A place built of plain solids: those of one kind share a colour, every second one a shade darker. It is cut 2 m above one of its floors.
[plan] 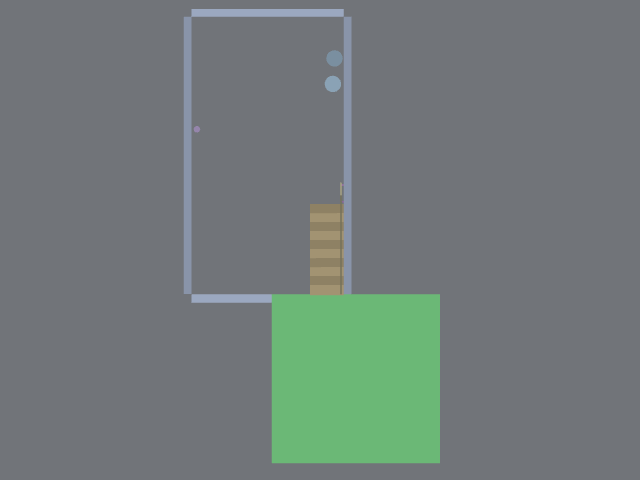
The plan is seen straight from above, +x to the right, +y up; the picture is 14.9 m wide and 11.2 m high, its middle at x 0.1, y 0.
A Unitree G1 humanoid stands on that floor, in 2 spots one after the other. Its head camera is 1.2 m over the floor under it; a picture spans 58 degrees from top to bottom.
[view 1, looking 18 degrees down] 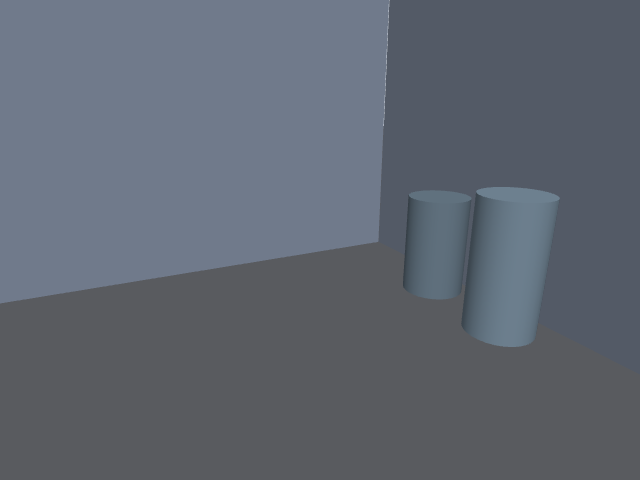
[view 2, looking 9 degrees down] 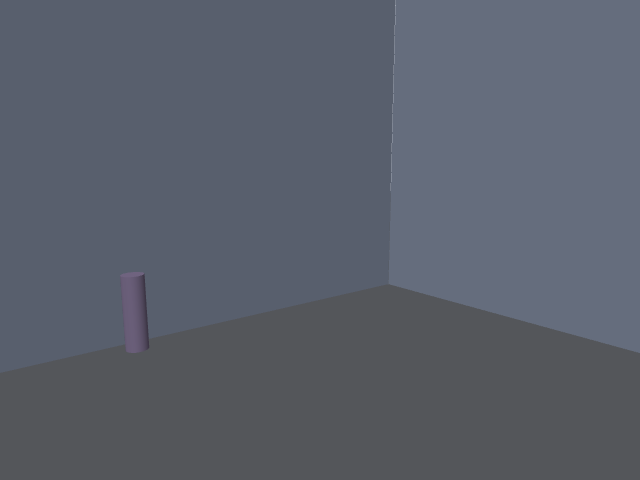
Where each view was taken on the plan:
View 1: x -1.41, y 2.17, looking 64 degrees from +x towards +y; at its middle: wall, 3.56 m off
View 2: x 0.22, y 1.84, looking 142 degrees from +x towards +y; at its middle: wall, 4.01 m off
